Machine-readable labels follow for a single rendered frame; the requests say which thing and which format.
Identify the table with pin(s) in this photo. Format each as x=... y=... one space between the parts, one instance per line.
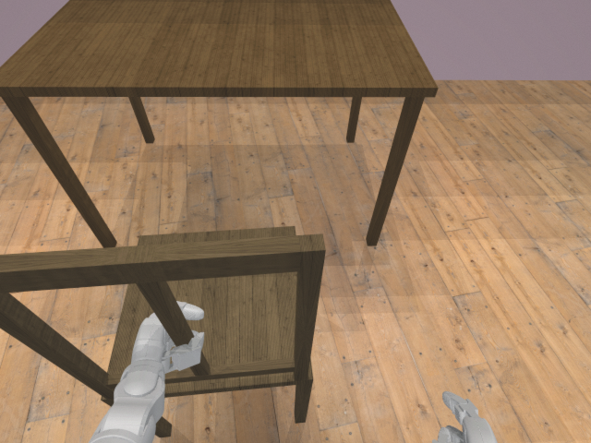
x=217 y=48

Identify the left robot forearm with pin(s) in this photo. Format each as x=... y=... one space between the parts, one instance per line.
x=138 y=405

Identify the right robot hand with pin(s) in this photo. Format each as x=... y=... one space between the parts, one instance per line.
x=475 y=428

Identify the left robot hand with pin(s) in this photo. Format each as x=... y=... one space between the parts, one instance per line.
x=153 y=340

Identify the chair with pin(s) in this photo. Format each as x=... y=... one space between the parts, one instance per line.
x=259 y=290

